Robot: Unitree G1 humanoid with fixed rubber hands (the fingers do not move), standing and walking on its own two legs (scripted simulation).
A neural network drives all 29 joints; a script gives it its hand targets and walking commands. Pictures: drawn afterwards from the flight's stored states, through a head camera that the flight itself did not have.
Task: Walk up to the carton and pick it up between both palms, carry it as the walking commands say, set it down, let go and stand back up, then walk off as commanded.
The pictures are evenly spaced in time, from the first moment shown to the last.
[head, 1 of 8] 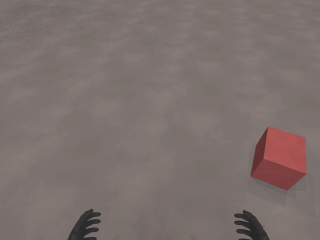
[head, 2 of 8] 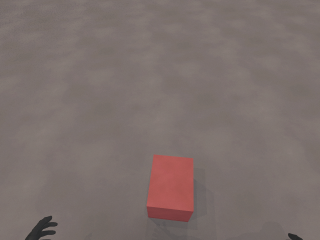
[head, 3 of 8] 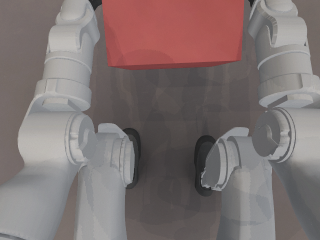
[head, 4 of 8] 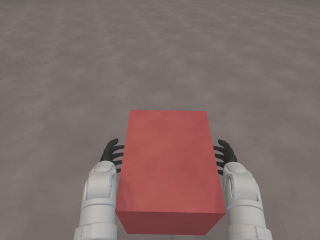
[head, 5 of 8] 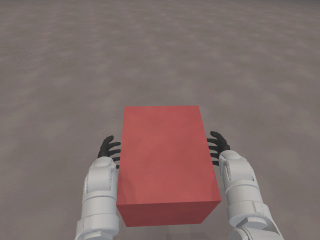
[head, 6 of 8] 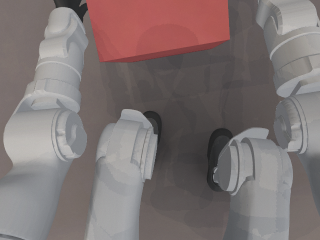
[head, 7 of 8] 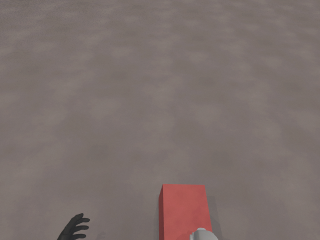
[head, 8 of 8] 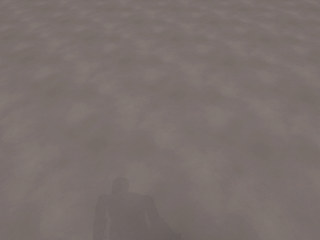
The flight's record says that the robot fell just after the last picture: no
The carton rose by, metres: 0.69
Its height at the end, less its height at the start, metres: +0.00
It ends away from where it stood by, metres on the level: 1.80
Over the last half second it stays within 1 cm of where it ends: yes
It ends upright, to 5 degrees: yes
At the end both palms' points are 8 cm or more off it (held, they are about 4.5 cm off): yes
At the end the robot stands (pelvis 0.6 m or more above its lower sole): yes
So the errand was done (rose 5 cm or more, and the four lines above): yes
